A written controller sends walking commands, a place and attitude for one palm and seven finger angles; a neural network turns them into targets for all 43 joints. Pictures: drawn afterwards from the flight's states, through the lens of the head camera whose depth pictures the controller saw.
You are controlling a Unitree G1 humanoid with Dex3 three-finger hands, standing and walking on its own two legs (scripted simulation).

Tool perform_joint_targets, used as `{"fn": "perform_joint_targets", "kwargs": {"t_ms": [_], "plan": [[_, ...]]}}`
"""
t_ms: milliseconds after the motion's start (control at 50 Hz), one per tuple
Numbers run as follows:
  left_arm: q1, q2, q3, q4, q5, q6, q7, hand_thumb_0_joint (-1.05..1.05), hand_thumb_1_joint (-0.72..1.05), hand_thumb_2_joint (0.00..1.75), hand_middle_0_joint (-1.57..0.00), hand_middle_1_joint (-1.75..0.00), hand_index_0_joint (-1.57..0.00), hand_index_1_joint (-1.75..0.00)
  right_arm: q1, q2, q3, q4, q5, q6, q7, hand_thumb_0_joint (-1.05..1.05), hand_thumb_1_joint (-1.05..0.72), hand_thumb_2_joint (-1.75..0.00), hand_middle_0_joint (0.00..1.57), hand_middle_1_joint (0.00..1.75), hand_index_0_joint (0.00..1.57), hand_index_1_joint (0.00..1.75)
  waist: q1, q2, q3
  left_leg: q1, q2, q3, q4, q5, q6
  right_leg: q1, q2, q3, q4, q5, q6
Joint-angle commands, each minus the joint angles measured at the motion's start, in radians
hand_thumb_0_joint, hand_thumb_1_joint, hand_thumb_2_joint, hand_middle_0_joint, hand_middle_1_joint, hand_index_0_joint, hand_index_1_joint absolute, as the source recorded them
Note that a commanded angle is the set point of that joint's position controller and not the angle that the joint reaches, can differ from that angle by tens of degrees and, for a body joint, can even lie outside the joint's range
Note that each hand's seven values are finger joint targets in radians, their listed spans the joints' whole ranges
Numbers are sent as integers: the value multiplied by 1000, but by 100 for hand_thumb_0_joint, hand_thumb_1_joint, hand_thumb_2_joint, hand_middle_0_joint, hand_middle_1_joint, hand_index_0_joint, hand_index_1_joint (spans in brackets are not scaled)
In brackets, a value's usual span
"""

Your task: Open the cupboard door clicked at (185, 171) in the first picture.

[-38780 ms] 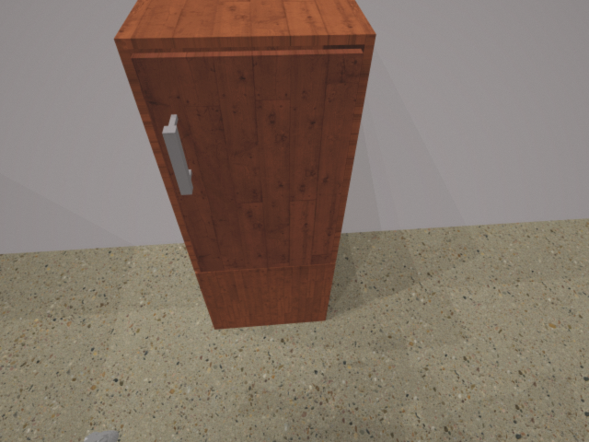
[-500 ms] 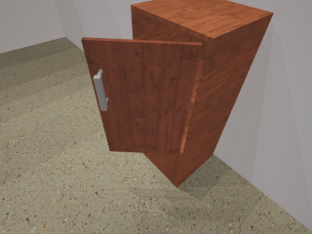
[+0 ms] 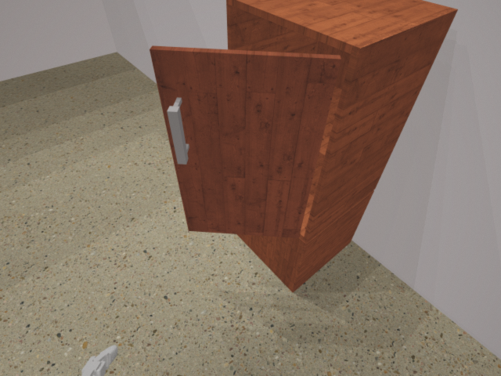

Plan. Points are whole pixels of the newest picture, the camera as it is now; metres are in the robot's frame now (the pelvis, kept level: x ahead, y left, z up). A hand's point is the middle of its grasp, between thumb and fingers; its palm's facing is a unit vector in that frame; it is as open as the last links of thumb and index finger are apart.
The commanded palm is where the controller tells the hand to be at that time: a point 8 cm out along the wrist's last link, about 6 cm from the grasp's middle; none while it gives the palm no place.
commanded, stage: raise the hand with hooked fingers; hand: left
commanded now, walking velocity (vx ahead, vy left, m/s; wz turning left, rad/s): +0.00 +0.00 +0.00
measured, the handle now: (180, 131) +0.60 +0.18 +0.07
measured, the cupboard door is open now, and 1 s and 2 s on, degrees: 46 46 46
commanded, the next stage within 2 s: move the hooked fingers beside the handle in 1.96 s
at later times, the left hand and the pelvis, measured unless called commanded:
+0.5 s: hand (131, 335) +0.19 +0.19 +0.00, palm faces +0.04 -0.99 -0.10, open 9.9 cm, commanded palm +0.17 +0.25 +0.00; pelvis +0.01 -0.03 -0.07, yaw +3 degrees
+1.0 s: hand (109, 280) +0.25 +0.23 +0.04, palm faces +0.01 -1.00 -0.07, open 12.8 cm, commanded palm +0.23 +0.28 +0.05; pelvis +0.03 -0.02 -0.04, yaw +1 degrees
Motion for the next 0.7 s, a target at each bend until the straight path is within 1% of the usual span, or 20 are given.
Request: {"fn": "perform_joint_targets", "kwargs": {"t_ms": [0,20,40,60,80,100,140,160,180,220,260,300,380,400,420,480,500,560,600,680], "plan": [[-223,-5,-17,-285,-34,-249,-62,0,71,82,-21,-42,-21,-42,-201,-201,-64,-278,-21,-146,4,0,-90,-90,20,30,20,30,-56,-109,62,-171,46,-159,-15,-314,-56,-282,41,-52,-3,-263,-8],[-199,-20,9,-193,-36,-317,-107,0,69,81,-22,-43,-22,-43,-207,-199,-79,-289,-39,-144,16,0,-90,-90,20,30,20,30,-33,-199,33,-240,43,-143,54,-304,-60,-349,42,-50,43,-318,-9],[-79,-49,22,-103,-55,-391,-170,0,67,80,-22,-45,-22,-45,-224,-190,-91,-320,-46,-144,32,0,-90,-90,20,30,20,30,10,-256,14,-308,36,-113,127,-288,-64,-393,42,-40,87,-369,-13],[-17,-42,41,-78,-72,-465,-242,0,64,79,-22,-47,-22,-47,-236,-190,-101,-354,-50,-140,51,0,-90,-90,20,30,20,30,37,-261,-26,-370,25,-89,193,-261,-65,-411,39,-22,126,-393,-20],[24,-13,72,-78,-84,-531,-317,0,62,78,-22,-48,-22,-48,-253,-193,-112,-394,-52,-130,69,0,-90,-90,20,30,20,30,54,-241,-55,-407,15,-70,247,-230,-64,-402,34,3,151,-378,-27],[46,65,143,-31,-83,-571,-392,0,60,77,-22,-50,-22,-50,-254,-204,-126,-426,-45,-113,89,0,-90,-90,20,30,20,30,67,-135,-69,-410,4,-61,285,-197,-68,-372,27,34,171,-343,-46],[33,163,222,-125,-89,-550,-466,0,55,75,-22,-53,-22,-53,-303,-205,-125,-523,-25,-82,92,0,-90,-90,20,30,20,30,103,-49,-131,-456,0,-54,269,-261,-54,-361,25,44,213,-371,-43],[28,166,237,-188,-109,-514,-473,0,53,74,-23,-54,-23,-54,-313,-202,-122,-560,-17,-64,84,0,-90,-90,20,30,20,30,110,-41,-165,-451,0,-57,264,-263,-45,-348,31,44,227,-356,-40],[-4,164,243,-266,-133,-478,-470,0,50,73,-23,-55,-23,-55,-318,-198,-116,-588,-12,-45,73,0,-90,-90,20,30,20,30,107,-21,-179,-443,3,-60,263,-253,-39,-341,35,44,229,-333,-36],[-80,177,262,-446,-161,-449,-436,0,46,71,-23,-58,-23,-58,-289,-185,-111,-608,-18,-20,56,0,-90,-90,20,30,20,30,92,88,-211,-401,17,-75,278,-204,-37,-347,46,45,246,-265,-36],[-154,184,266,-603,-152,-475,-387,0,41,69,-24,-62,-24,-62,-237,-165,-108,-588,-29,-11,46,0,-90,-90,20,30,20,30,54,135,-267,-344,33,-91,316,-96,-27,-356,58,35,264,-134,-35],[-259,189,222,-699,-140,-527,-377,0,36,67,-24,-64,-24,-64,-200,-167,-95,-557,-46,-14,38,0,-90,-90,20,30,20,30,0,147,-260,-324,42,-109,367,-18,-22,-405,70,28,295,-38,-32],[-269,178,177,-572,-132,-555,-451,0,27,63,-25,-70,-25,-70,-190,-184,-84,-489,-38,-42,31,0,-90,-90,20,30,20,30,-50,149,-228,-338,52,-124,403,-59,-21,-479,70,24,278,-83,-23],[-283,178,175,-516,-151,-526,-487,0,25,62,-25,-72,-25,-72,-194,-195,-78,-480,-32,-45,24,0,-90,-90,20,30,20,30,-53,121,-202,-358,51,-131,407,-73,-19,-473,77,28,270,-93,-24],[-278,208,200,-490,-151,-496,-512,0,22,61,-25,-74,-25,-74,-192,-198,-80,-480,-25,-47,19,0,-90,-90,20,30,20,30,-47,87,-234,-371,49,-123,405,-82,-16,-438,68,43,248,-108,-18],[-235,270,302,-440,-184,-381,-558,0,15,58,-25,-78,-25,-78,-205,-199,-80,-489,-10,-42,7,0,-90,-90,20,30,20,30,0,45,-319,-365,43,-105,372,-35,-13,-305,52,71,195,-91,-8],[-218,303,355,-409,-204,-346,-564,0,13,57,-25,-80,-25,-80,-216,-197,-78,-489,-11,-39,5,0,-90,-90,20,30,20,30,28,64,-331,-363,40,-104,370,-1,-17,-262,54,75,198,-57,-13],[-189,292,407,-449,-245,-326,-547,0,6,54,-26,-84,-26,-84,-223,-173,-75,-494,-13,-39,4,0,-90,-90,20,30,20,30,50,6,-392,-328,41,-103,339,88,-21,-170,37,65,196,94,7],[-185,295,433,-409,-257,-329,-535,0,1,52,-26,-87,-26,-87,-229,-168,-72,-488,-18,-40,6,0,-90,-90,20,30,20,30,64,-2,-348,-335,40,-108,324,114,-26,-165,43,54,202,151,4],[-215,264,391,-370,-246,-368,-538,0,-8,48,-27,-93,-27,-93,-200,-182,-77,-473,-16,-51,13,0,-90,-90,20,30,20,30,30,-5,-280,-315,40,-101,291,83,-27,-225,43,32,186,107,7]]}}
